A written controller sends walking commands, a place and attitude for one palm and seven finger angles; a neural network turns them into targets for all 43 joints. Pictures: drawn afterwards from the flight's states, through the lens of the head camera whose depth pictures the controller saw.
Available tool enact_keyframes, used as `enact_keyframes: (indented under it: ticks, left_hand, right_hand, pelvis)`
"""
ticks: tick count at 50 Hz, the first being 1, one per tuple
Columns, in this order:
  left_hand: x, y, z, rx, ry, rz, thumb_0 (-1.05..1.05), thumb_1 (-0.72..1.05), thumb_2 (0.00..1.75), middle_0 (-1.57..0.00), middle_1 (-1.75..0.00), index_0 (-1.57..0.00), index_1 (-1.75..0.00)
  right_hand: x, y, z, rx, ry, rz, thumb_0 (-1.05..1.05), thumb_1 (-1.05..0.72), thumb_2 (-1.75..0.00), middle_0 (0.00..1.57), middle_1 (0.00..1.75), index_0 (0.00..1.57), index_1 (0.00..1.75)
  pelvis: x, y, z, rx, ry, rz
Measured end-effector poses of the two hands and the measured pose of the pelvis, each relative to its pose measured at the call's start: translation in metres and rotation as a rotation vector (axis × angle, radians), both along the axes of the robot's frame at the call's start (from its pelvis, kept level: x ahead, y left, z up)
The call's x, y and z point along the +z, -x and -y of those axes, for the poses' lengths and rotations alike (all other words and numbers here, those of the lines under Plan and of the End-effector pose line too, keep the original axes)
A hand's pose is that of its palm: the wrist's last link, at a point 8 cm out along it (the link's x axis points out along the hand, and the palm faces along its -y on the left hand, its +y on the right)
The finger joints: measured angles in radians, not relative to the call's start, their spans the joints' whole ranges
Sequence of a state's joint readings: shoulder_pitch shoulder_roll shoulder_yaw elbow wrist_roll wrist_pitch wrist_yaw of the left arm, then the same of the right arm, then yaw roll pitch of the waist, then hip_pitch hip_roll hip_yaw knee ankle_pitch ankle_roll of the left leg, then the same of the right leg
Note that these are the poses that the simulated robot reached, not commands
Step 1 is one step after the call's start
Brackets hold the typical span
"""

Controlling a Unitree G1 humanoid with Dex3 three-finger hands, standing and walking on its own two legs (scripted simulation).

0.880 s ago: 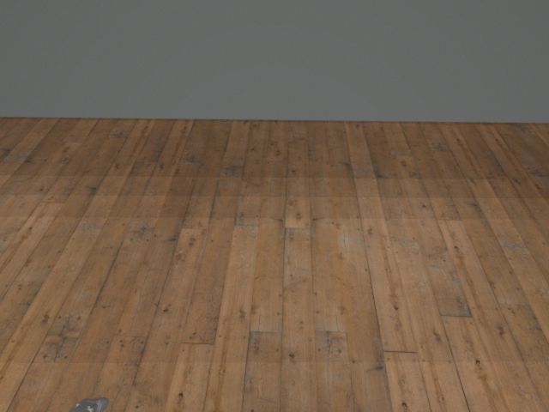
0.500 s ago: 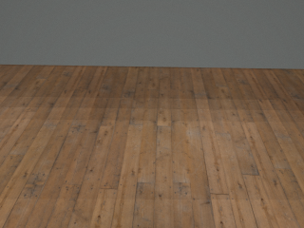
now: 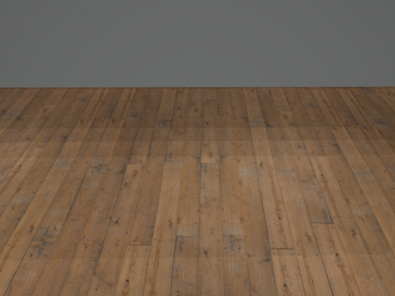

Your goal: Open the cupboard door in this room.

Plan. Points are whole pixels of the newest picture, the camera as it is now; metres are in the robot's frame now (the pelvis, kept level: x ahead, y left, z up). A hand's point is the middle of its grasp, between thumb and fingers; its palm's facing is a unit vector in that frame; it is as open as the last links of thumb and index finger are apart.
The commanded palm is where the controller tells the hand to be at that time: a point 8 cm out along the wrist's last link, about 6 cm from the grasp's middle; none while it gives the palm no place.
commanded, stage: stand and wait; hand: left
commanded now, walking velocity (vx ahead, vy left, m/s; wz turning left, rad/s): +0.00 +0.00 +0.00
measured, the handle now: out of the picture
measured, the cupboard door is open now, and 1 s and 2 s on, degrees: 0 0 0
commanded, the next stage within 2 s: turn or walk to find it in 0.02 s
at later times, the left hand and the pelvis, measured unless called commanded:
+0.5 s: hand out of the picture +0.03 +0.22 -0.19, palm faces +0.11 -0.96 -0.24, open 7.4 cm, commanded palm none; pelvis -0.02 +0.01 -0.01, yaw +7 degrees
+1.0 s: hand out of the picture -0.09 +0.20 -0.17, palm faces +0.37 -0.89 -0.26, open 7.4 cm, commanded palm none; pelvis -0.05 -0.01 -0.01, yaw +21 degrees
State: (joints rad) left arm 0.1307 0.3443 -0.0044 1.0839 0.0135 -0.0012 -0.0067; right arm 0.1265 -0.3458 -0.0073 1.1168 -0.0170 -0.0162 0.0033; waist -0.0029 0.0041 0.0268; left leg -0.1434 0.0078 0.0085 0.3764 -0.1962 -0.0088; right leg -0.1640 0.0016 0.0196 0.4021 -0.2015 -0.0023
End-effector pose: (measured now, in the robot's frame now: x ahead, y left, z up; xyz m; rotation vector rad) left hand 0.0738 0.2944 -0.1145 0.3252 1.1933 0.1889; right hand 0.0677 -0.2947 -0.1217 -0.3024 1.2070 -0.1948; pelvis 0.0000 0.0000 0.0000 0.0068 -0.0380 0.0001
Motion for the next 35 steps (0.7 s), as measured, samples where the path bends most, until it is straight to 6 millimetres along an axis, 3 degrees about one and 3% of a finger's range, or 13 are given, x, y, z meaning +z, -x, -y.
enact_keyframes:
  ticks: [10, 21, 26, 30, 35]
  left_hand:
    - [-0.004, 0.000, 0.007, 0.028, 0.009, 0.015, 0.00, 0.90, 0.90, -0.20, -0.30, -0.20, -0.30]
    - [-0.040, 0.043, 0.022, 0.117, 0.108, -0.038, 0.00, 0.90, 0.90, -0.20, -0.30, -0.20, -0.30]
    - [-0.037, 0.059, 0.026, 0.171, 0.114, -0.051, 0.00, 0.90, 0.90, -0.20, -0.30, -0.20, -0.30]
    - [-0.027, 0.068, 0.033, 0.212, 0.104, -0.023, 0.00, 0.90, 0.90, -0.20, -0.30, -0.20, -0.30]
    - [-0.021, 0.084, 0.046, 0.251, 0.063, 0.029, 0.00, 0.90, 0.90, -0.20, -0.30, -0.20, -0.30]
  right_hand:
    - [-0.005, -0.001, -0.005, 0.020, -0.008, -0.019, 0.00, -0.90, -0.90, 0.21, 0.30, 0.20, 0.30]
    - [-0.024, 0.010, -0.059, 0.052, -0.078, -0.071, 0.00, -0.91, -0.90, 0.20, 0.30, 0.20, 0.29]
    - [-0.023, 0.019, -0.076, 0.072, -0.111, -0.090, 0.00, -0.90, -0.90, 0.21, 0.30, 0.20, 0.30]
    - [-0.025, 0.021, -0.073, 0.092, -0.123, -0.102, 0.00, -0.90, -0.90, 0.21, 0.30, 0.21, 0.30]
    - [-0.037, 0.014, -0.051, 0.117, -0.135, -0.085, 0.00, -0.90, -0.90, 0.21, 0.30, 0.21, 0.30]
  pelvis:
    - [-0.003, 0.002, 0.001, 0.031, 0.002, -0.015]
    - [-0.018, 0.009, -0.014, 0.092, 0.010, -0.029]
    - [-0.013, 0.017, -0.011, 0.130, 0.016, -0.045]
    - [-0.009, 0.023, -0.003, 0.165, 0.024, -0.054]
    - [-0.016, 0.032, 0.014, 0.207, 0.011, -0.050]
